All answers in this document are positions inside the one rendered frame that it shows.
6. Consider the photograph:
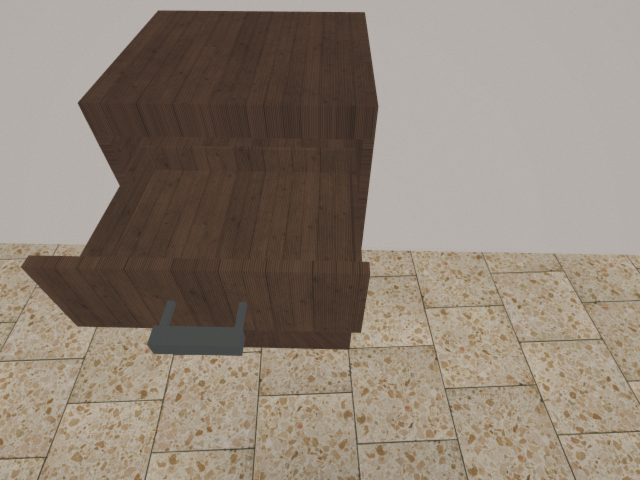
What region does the handle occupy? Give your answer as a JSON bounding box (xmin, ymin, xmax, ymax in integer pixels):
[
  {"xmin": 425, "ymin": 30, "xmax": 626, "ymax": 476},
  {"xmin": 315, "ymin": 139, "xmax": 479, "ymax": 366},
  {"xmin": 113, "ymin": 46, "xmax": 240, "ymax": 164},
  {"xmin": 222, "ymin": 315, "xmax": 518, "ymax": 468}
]
[{"xmin": 147, "ymin": 300, "xmax": 247, "ymax": 356}]

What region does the drawer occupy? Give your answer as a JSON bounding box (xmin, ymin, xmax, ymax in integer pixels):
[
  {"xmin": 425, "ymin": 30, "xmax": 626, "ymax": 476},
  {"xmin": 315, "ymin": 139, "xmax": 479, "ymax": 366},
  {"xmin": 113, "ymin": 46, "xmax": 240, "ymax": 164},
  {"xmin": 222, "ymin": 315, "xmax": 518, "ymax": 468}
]
[{"xmin": 21, "ymin": 145, "xmax": 370, "ymax": 333}]

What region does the cabinet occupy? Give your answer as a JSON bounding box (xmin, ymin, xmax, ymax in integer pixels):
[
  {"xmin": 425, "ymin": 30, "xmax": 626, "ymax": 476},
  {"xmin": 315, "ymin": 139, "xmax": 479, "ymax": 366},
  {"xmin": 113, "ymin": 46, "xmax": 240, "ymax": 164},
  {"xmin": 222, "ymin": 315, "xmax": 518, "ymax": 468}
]
[{"xmin": 78, "ymin": 10, "xmax": 378, "ymax": 350}]

